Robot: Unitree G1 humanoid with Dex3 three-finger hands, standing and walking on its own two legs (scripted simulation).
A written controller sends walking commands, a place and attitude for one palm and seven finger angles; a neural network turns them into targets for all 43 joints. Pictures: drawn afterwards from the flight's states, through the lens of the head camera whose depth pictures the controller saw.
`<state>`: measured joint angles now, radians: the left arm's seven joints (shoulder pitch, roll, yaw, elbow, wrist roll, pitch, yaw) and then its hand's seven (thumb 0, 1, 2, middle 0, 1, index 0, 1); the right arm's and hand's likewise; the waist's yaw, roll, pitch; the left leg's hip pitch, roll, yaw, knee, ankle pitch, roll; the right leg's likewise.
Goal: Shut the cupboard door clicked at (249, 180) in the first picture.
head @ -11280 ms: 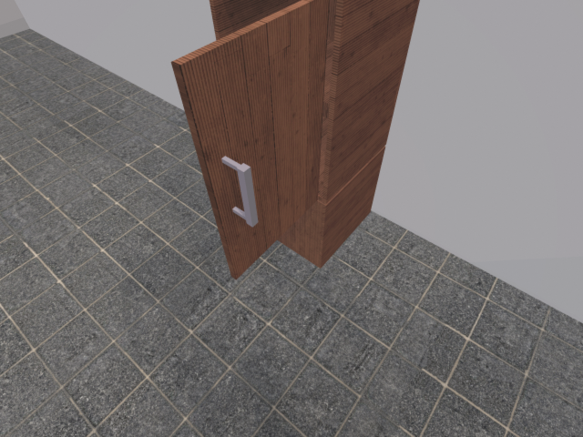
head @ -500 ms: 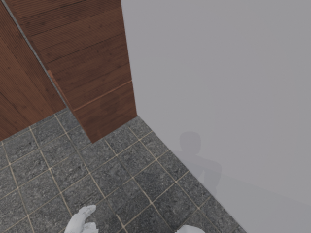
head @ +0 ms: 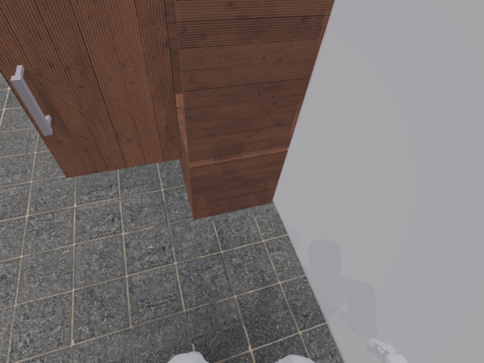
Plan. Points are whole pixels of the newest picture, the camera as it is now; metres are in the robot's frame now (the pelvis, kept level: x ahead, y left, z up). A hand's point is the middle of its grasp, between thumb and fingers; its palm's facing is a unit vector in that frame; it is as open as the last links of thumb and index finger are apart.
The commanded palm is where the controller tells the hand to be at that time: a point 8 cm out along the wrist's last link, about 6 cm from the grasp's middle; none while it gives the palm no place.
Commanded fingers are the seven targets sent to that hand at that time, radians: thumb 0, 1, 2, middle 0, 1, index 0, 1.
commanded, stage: turn to face it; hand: left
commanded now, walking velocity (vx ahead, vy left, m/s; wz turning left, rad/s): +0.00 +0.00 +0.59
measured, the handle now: (34, 102) +0.63 +0.55 -0.01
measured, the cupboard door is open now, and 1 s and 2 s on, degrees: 91 91 91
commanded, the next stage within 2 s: take the last steps up to it in 0.52 s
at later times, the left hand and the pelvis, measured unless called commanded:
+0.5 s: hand out of the picture +0.06 +0.13 -0.14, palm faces +0.23 -0.93 -0.29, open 7.4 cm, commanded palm none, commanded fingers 0.00 0.90 0.90 -0.20 -0.30 -0.20 -0.30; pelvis +0.02 -0.08 +0.01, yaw +15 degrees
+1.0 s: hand out of the picture -0.14 +0.11 -0.17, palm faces +0.51 -0.84 -0.20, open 7.4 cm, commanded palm none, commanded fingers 0.00 0.90 0.90 -0.20 -0.30 -0.20 -0.30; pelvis +0.03 -0.03 +0.00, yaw +24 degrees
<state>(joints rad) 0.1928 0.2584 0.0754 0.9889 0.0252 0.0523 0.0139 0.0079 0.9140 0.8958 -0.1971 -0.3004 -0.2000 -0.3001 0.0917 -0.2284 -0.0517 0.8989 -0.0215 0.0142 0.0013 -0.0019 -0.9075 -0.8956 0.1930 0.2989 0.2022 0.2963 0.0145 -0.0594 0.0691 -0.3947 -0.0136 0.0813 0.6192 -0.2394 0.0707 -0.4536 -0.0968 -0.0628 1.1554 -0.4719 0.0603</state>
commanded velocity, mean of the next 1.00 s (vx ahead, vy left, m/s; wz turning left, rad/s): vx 0.12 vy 0.05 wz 0.29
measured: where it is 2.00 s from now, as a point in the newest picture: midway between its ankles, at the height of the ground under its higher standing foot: (196, 341)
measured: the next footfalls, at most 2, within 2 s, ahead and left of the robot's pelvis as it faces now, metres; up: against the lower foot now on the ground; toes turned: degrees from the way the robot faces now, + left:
right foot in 0.38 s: +0.06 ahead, -0.17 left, +0.00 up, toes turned +10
left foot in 0.98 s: +0.02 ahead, +0.09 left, +0.00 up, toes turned +28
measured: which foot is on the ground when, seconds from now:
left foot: down 0.00-0.38, up 0.40-0.96, down 0.98-1.00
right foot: up 0.00-0.36, down 0.38-0.98, up 1.00-1.00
